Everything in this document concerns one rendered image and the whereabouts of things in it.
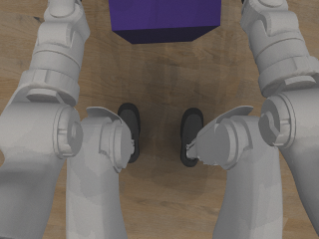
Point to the robot left shin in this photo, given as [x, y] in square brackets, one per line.
[100, 112]

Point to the left robot upper arm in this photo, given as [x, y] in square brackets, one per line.
[36, 138]

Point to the robot shin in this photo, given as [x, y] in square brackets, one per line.
[200, 147]
[100, 112]

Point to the robot left forearm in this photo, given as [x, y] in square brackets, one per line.
[57, 57]

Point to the robot right shin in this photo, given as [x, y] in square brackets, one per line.
[200, 147]

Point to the right robot upper arm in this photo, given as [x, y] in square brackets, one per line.
[290, 121]

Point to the carton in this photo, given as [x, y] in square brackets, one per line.
[163, 21]

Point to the robot right forearm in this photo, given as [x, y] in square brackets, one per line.
[278, 47]

